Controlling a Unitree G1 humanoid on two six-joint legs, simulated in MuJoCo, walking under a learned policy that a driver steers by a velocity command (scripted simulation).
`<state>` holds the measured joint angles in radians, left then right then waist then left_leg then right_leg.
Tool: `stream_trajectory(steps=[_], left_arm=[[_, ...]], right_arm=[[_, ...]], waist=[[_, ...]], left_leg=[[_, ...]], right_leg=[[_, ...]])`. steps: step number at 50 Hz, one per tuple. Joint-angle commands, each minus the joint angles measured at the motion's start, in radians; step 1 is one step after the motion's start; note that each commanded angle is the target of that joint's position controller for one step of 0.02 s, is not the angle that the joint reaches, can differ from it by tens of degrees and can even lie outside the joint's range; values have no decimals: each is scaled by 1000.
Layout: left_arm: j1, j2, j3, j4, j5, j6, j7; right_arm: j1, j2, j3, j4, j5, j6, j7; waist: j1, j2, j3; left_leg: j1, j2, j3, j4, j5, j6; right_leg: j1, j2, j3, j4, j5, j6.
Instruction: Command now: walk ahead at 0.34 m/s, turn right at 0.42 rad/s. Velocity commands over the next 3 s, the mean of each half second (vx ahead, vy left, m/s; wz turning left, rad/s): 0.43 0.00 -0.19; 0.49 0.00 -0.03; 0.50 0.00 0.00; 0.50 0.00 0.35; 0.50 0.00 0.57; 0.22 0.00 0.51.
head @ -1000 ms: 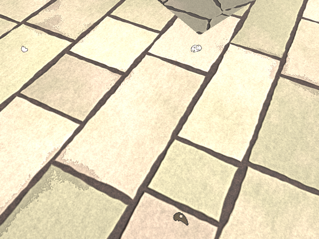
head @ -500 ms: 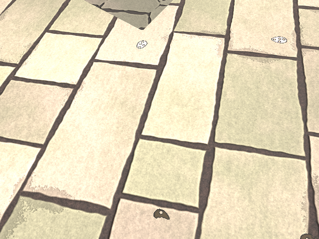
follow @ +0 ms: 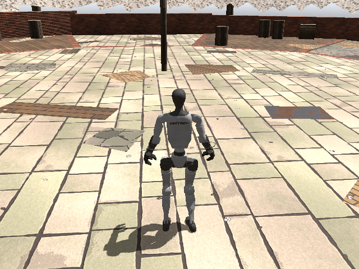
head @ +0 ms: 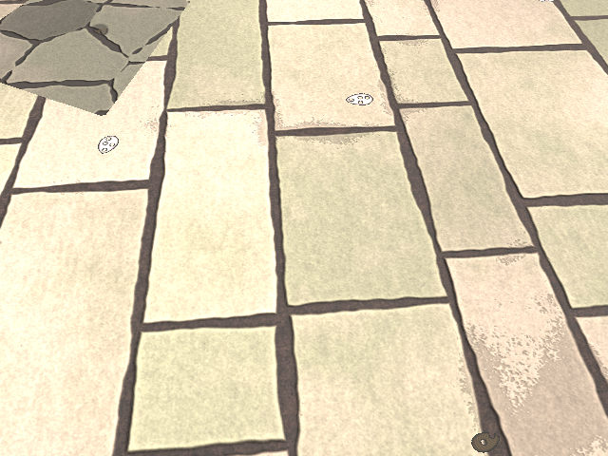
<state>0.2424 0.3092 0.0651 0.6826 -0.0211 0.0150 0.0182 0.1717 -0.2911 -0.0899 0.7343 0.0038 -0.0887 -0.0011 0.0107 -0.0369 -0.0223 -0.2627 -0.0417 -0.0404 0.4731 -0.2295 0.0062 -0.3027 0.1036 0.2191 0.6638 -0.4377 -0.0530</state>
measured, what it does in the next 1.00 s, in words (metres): walks ahead: right foot, then left foot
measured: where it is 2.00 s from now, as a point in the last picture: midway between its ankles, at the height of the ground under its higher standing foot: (354, 267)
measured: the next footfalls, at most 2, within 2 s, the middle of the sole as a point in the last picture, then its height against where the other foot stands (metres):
right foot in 0.38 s outside the picture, level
left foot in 0.92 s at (300, 398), level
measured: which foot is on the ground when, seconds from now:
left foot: down 0.00-0.40, up 0.42-0.90, down 0.92-1.00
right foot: up 0.00-0.36, down 0.38-0.94, up 0.96-1.00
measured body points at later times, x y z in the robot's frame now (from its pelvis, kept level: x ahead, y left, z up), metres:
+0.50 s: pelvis +0.21 -0.07 +0.00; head +0.25 -0.08 +0.45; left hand +0.41 +0.17 -0.09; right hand +0.23 -0.35 -0.13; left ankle +0.09 +0.09 -0.64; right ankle +0.26 -0.16 -0.73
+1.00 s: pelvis +0.50 -0.04 -0.01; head +0.54 -0.04 +0.44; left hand +0.54 +0.24 -0.14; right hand +0.68 -0.31 -0.09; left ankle +0.60 +0.04 -0.73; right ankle +0.32 -0.17 -0.65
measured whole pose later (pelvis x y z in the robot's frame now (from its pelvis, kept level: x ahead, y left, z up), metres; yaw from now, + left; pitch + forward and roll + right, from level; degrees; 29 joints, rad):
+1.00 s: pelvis +0.50 -0.04 -0.01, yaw -4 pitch +2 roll -1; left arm 0.38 0.30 0.05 0.83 -0.03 -0.06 0.00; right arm 0.09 -0.28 -0.03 0.69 0.00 -0.09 0.04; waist 0.04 -0.01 0.05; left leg -0.46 -0.02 0.05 0.57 -0.14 0.06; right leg -0.23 0.01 0.06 1.06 -0.47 -0.02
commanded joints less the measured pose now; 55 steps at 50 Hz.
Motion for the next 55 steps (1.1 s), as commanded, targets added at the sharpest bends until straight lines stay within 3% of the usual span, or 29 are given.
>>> stream_trajectory(steps=[1,2,5,11,14,17,19,20,21,22,23,24,25,26,27,30,35,40,42,44,45,46,47,48,49,50,51,52,55], left_arm=[[-86,122,22,-129,-11,-48,2],[-70,136,29,-102,-5,-52,-3],[-98,91,22,-97,5,-74,-23],[-230,2,-15,-140,8,-92,-46],[-268,20,-11,-153,-3,-97,-59],[-212,64,9,-150,-7,-99,-64],[25,130,49,-82,0,-92,-49],[213,202,67,-56,12,-83,-34],[234,271,69,-44,25,-84,-42],[208,170,46,-45,16,-89,-45],[142,134,31,-45,11,-91,-44],[87,115,24,-48,15,-92,-45],[41,96,18,-51,23,-92,-49],[14,78,13,-53,33,-97,-49],[4,79,15,-49,30,-103,-49],[11,91,20,-17,18,-123,-46],[72,119,25,27,11,-113,-29],[169,145,32,86,-2,-93,-23],[178,153,36,100,-3,-80,-18],[162,172,41,103,0,-70,-12],[146,168,37,102,4,-63,-9],[147,136,21,87,17,-62,-5],[275,20,-16,57,19,-80,-13],[252,48,-15,78,11,-102,-19],[151,129,9,50,-20,-114,-26],[78,128,5,28,-24,-119,-26],[25,115,6,22,-3,-116,-22],[55,104,10,23,4,-107,-21],[104,60,3,48,9,-77,-17]], right_arm=[[155,-183,-47,-13,-19,-26,8],[127,-128,-30,-18,0,-25,4],[134,-111,-14,-12,-1,-18,-6],[179,-147,-13,14,12,-7,-7],[222,-177,-15,34,23,2,0],[216,-195,-17,47,32,15,-1],[218,-169,-5,49,27,19,-6],[220,-105,22,17,-5,15,-8],[324,-3,52,-9,7,-6,-7],[250,-125,24,2,33,-21,-2],[164,-155,14,-24,47,-27,5],[125,-139,20,-26,32,-29,2],[112,-128,17,-26,14,-26,2],[132,-113,18,-19,11,-17,5],[152,-96,21,-14,13,-8,8],[108,-75,27,-25,1,15,4],[-81,-42,45,-76,1,-2,19],[-223,-53,47,-130,13,-15,49],[-226,-67,42,-141,11,-17,58],[-148,-100,26,-128,8,-17,55],[-19,-135,6,-93,6,-15,47],[152,-187,-14,-55,1,-11,35],[256,-291,-37,-40,-20,-8,30],[284,-212,-18,-28,-1,-4,33],[217,-166,0,-32,6,-1,29],[149,-142,7,-41,6,2,26],[92,-109,18,-41,-1,2,30],[62,-100,22,-46,-13,-4,30],[44,-102,18,-30,-8,-23,34]], waist=[[-58,218,68],[-51,198,105],[-54,166,108],[-98,162,97],[-107,170,101],[-41,183,80],[88,138,-75],[157,-2,-234],[77,-293,-357],[111,-178,-274],[94,-135,-133],[66,-47,-69],[35,-32,-22],[3,-41,-9],[-16,-63,-10],[-31,-25,37],[29,-6,87],[72,-4,115],[56,-14,101],[4,-49,37],[-69,-45,-49],[-140,-19,-184],[-103,210,-354],[-127,269,-429],[-126,200,-252],[-100,127,-137],[-70,58,-38],[-25,114,-24],[16,112,-7]], left_leg=[[295,436,-624,-287,-492,256],[283,375,-525,-288,-456,223],[265,294,-329,-308,-203,175],[162,233,-102,-331,108,172],[159,264,-89,-317,150,169],[211,303,-84,-243,360,143],[143,228,15,66,619,91],[-73,177,54,404,327,50],[-380,7,2,713,-326,4],[-489,59,-85,824,-317,13],[-545,108,-54,827,-224,29],[-506,148,-36,785,-138,31],[-472,171,-32,731,-82,25],[-419,191,-38,710,-39,24],[-387,194,-34,688,-23,14],[-416,198,-19,587,48,-18],[-393,159,20,241,326,-23],[-405,121,24,75,331,13],[-392,106,27,41,251,39],[-255,56,68,30,164,70],[-73,23,102,7,178,101],[226,107,22,58,226,149],[651,382,-447,38,74,317],[709,437,-721,-125,-38,351],[588,404,-579,-151,-102,294],[431,366,-443,-171,-54,261],[276,312,-337,-210,40,230],[185,297,-289,-240,107,234],[66,262,-188,-314,198,253]], right_leg=[[-533,-75,-14,365,-133,9],[-549,-89,-25,398,-51,19],[-545,-127,-72,390,130,41],[-362,-154,-222,78,325,79],[-258,-131,-249,-39,338,62],[-137,-106,-256,-122,316,5],[216,-79,-275,-164,335,-53],[519,-292,-33,-141,302,-119],[705,-504,487,-317,24,-267],[639,-479,514,-385,-80,-245],[523,-449,356,-387,-11,-211],[396,-403,243,-399,115,-193],[297,-363,165,-424,214,-187],[230,-336,113,-457,272,-182],[192,-333,85,-483,319,-196],[138,-317,-14,-530,431,-205],[142,-268,-137,-550,480,-159],[296,-331,-125,-502,480,-145],[372,-356,-119,-450,564,-127],[409,-346,-131,-335,837,-104],[385,-306,-167,-176,982,-80],[227,-261,-196,61,862,-47],[-198,-100,-228,482,374,32],[-351,-39,-90,629,-132,38],[-453,-104,-79,687,-96,29],[-454,-158,-119,643,-5,22],[-421,-194,-144,565,62,21],[-357,-225,-135,519,116,27],[-277,-243,-148,451,169,56]])
Over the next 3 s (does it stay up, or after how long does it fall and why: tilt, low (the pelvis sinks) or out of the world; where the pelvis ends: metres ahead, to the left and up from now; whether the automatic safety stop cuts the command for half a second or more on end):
stays up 1.48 0.05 -0.01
